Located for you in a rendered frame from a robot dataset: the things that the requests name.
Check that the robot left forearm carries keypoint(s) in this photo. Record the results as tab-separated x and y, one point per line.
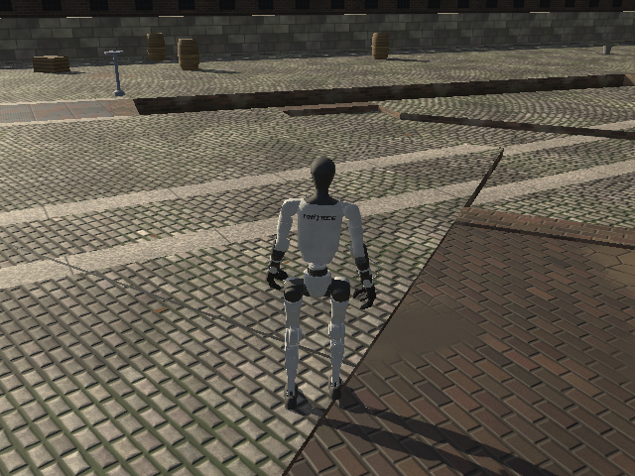
275	259

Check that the left robot shin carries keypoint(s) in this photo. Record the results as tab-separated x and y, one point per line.
291	362

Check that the robot right hand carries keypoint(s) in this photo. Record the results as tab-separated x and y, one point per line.
370	295

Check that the humanoid robot head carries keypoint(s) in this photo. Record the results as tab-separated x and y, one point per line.
322	170

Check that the left robot upper arm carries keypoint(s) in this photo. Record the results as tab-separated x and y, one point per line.
289	208

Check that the robot left hand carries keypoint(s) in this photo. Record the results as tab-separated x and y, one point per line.
279	276

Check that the robot right forearm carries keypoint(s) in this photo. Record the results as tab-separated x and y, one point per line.
364	270

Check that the right robot upper arm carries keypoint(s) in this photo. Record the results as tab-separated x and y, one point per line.
351	212

